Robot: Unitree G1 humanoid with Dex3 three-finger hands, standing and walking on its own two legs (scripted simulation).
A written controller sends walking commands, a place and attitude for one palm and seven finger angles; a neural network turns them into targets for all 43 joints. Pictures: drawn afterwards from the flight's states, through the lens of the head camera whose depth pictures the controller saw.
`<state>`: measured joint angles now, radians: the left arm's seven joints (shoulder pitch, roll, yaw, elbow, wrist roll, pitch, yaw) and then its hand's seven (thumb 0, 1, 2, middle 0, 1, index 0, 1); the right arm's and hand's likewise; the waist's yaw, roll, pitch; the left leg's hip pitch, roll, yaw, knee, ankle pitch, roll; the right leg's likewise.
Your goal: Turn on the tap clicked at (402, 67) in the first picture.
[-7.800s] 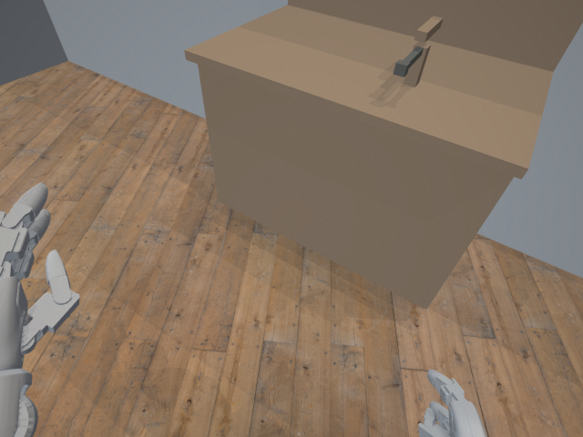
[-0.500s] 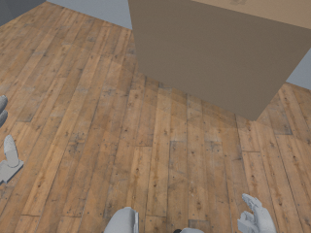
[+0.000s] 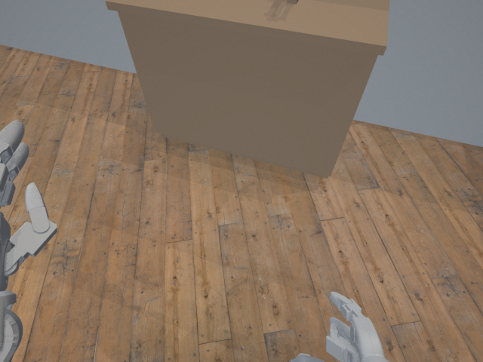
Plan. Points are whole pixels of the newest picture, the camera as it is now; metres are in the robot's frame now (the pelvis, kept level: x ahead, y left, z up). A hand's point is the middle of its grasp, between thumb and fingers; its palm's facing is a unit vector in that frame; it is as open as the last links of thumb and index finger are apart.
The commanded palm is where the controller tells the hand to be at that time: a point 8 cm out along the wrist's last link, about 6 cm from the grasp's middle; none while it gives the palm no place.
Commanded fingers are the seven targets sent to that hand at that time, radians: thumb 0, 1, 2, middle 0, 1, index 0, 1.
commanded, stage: turn to face it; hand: left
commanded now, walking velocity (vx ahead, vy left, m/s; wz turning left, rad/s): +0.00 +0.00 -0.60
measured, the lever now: out of the picture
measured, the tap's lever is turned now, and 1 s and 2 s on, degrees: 0 0 0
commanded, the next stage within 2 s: take the last steps up to it in 0.84 s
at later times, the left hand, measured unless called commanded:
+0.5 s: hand (133, 251) +0.20 +0.15 +0.18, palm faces +0.18 -0.87 -0.45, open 7.4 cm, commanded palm +0.16 +0.19 +0.18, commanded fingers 0.00 0.90 0.90 -0.20 -0.30 -0.20 -0.30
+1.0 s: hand (237, 313) +0.15 +0.03 +0.17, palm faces -0.11 -0.83 -0.55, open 7.4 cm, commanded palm +0.12 +0.10 +0.18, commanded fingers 0.00 0.90 0.90 -0.20 -0.30 -0.20 -0.30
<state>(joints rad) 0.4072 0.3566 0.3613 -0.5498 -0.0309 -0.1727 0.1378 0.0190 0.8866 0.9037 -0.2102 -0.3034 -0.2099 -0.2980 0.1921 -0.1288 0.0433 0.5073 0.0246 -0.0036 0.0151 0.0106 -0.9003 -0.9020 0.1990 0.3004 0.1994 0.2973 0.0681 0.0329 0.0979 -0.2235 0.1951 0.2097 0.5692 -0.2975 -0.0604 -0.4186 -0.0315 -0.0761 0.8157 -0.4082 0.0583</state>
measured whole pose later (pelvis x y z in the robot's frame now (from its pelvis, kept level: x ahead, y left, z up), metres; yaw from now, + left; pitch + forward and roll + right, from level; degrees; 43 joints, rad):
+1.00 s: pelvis -0.15 -0.07 +0.00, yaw -28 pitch +1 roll +1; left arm 0.58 0.43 0.43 -0.59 -0.04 -0.22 0.14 0.02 0.88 0.90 -0.22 -0.30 -0.22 -0.30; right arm 0.18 -0.25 -0.03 0.59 0.02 0.02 -0.03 0.01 -0.90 -0.90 0.20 0.30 0.20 0.30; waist -0.04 0.01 0.11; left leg -0.46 0.06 0.07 0.95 -0.43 -0.06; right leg -0.35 0.02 -0.04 0.53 -0.20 -0.05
